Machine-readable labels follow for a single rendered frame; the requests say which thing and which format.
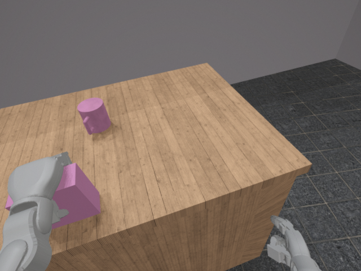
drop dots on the table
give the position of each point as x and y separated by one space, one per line
188 173

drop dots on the robot left hand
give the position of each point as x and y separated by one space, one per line
39 178

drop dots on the left robot forearm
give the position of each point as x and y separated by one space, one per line
26 234

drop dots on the right robot forearm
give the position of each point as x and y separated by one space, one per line
303 263

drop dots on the sponge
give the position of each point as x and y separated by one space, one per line
75 193

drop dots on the robot right hand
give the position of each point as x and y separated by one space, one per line
282 250

